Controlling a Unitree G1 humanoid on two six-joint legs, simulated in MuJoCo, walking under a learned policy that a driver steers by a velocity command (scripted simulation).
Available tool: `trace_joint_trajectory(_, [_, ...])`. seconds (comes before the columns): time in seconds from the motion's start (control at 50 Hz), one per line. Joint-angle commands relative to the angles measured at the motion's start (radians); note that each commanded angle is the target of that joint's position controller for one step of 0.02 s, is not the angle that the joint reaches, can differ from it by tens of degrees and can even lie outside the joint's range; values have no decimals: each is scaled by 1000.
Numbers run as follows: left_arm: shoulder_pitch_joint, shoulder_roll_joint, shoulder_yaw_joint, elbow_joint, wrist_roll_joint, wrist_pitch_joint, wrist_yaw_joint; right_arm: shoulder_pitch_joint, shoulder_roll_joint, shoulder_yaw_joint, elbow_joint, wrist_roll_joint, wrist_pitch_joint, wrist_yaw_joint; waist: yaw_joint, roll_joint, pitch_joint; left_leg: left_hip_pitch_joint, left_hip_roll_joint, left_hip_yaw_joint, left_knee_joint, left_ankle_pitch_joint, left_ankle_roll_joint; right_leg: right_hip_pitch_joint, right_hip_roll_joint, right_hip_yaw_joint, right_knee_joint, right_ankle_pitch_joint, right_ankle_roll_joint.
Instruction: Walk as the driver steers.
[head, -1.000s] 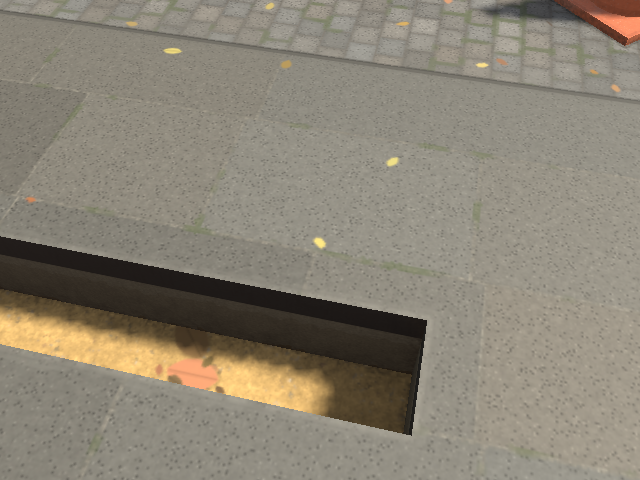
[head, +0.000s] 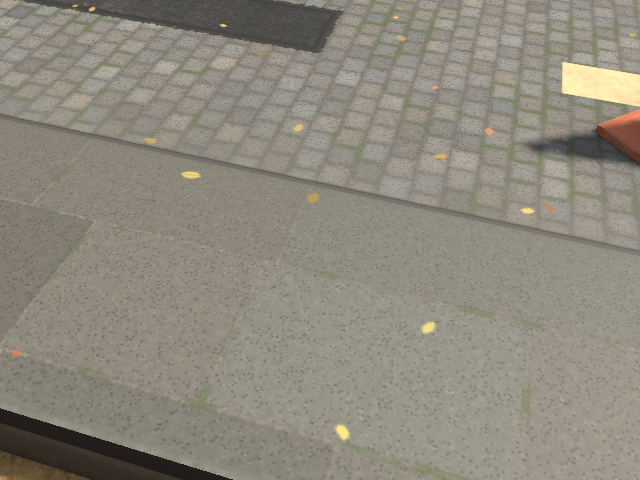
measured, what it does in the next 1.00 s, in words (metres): steps on the spot: right foot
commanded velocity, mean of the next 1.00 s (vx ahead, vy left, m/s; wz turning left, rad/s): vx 0.03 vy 0.00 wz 0.00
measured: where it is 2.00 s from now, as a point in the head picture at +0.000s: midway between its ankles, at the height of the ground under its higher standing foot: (402, 442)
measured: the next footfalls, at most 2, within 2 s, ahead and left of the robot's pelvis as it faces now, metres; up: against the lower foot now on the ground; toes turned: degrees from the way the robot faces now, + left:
right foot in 0.02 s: +0.01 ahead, -0.13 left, +0.00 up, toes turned +1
right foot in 1.68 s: +0.62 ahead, -0.27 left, +0.00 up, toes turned -5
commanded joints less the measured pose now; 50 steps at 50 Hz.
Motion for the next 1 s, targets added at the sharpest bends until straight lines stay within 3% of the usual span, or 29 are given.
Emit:
trace_joint_trajectory(0.02, [95,79,0,-7,-1,-27,8,33,-141,-32,-22,12,8,-2,-4,81,63,-18,222,-249,-113,-48,-8,54,-61,55,-221,203,-23])
trace_joint_trajectory(0.04, [94,103,1,-3,-6,-36,8,63,-134,-40,-21,15,9,1,-44,25,53,18,179,-209,-102,-7,-10,40,-88,71,-192,299,-30])
trace_joint_trajectory(0.06, [48,85,-5,-6,-22,-48,5,49,-102,-33,-19,10,11,-1,-52,-41,70,86,157,-172,-117,23,-19,-59,-88,79,-202,291,-39])
trace_joint_trajectory(0.08, [36,58,-13,-13,-24,-61,2,29,-114,-36,-15,1,12,-3,-39,-38,52,140,158,-164,-90,57,-22,-69,-85,72,-231,281,-35])
trace_joint_trajectory(0.1, [34,56,-16,-14,-22,-69,2,12,-120,-39,-18,-1,14,-4,-34,-39,28,168,162,-160,-77,82,-19,-62,-82,68,-249,286,-31])
trace_joint_trajectory(0.2, [36,65,-20,-16,-18,-72,9,-10,-115,-38,-1,3,12,2,-30,14,19,148,168,-154,-94,91,-29,0,-77,65,-273,292,-44])
trace_joint_trajectory(0.32, [35,70,-22,-16,-13,-72,7,-21,-127,-35,18,1,13,0,-18,38,20,133,166,-148,-93,98,-42,24,-73,60,-283,309,-52])
trace_joint_trajectory(0.76, [20,84,-28,-7,-16,-74,3,3,-133,-15,67,-2,12,-4,-22,37,20,114,183,-148,-89,95,-54,34,-63,68,-309,311,-65])
trace_joint_trajectory(0.84, [41,67,-31,4,-20,-78,-5,-12,-131,-15,60,0,6,6,-19,39,21,107,195,-159,-106,103,-52,49,-64,72,-326,297,-62])
trace_joint_trajectory(0.88, [40,74,-27,4,-15,-80,-6,-20,-128,-15,59,0,6,9,-18,42,12,112,179,-152,-125,-3,-53,54,-48,73,-362,145,-67])
trace_joint_trajectory(0.92, [36,109,-9,-5,-13,-78,-10,-34,-140,-24,50,-1,8,11,-15,24,33,79,139,-117,-84,-125,-42,38,-36,88,-382,-59,-89])
trace_joint_trajectory(0.96, [36,131,9,-16,-13,-74,-17,-28,-132,-29,45,-10,7,18,-14,-22,83,17,94,-66,-9,-220,-34,2,-59,144,-423,-244,-125])
trace_joint_trajectory(1.0, [54,131,22,-18,-12,-71,-22,-26,-119,-32,40,-22,0,26,-14,-43,135,-41,73,-33,68,-221,-33,-5,-103,196,-454,-291,-158])
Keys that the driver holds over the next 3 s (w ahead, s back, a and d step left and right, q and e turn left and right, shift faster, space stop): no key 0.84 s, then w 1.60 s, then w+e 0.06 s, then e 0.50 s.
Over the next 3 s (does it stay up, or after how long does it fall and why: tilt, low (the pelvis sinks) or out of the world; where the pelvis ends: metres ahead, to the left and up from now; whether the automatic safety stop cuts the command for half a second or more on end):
stays up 1.08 -0.23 -0.01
